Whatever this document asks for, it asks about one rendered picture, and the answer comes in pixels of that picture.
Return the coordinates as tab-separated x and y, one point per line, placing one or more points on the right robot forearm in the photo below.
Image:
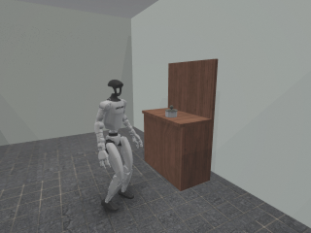
99	136

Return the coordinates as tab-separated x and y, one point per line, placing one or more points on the lid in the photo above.
171	110

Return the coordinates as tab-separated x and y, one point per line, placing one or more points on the table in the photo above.
180	148

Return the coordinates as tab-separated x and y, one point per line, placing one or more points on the robot left upper arm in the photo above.
124	117

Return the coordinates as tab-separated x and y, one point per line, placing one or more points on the left robot hand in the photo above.
136	138

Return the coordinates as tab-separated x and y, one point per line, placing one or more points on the left robot forearm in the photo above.
129	127

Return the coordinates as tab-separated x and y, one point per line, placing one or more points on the pot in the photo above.
171	114

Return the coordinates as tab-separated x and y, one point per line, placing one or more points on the right robot hand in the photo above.
103	155

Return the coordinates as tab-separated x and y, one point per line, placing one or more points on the robot right upper arm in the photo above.
103	107

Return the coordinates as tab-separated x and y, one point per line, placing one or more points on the robot left shin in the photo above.
126	180

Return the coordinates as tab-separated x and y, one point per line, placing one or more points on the robot head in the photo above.
115	84

